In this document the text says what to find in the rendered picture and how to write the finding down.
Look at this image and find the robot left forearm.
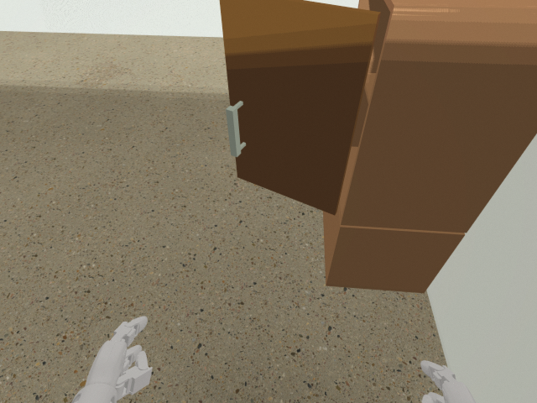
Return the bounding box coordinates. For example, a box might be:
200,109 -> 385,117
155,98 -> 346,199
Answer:
71,383 -> 117,403

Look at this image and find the cupboard door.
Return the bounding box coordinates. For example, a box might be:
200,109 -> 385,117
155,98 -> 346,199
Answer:
220,0 -> 381,215

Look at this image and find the handle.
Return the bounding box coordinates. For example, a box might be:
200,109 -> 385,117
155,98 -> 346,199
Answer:
226,101 -> 246,157

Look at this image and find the robot right hand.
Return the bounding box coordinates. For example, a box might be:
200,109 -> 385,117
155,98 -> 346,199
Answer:
420,360 -> 476,403

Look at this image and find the robot left hand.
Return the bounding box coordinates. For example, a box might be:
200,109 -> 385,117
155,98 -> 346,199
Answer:
85,316 -> 153,400

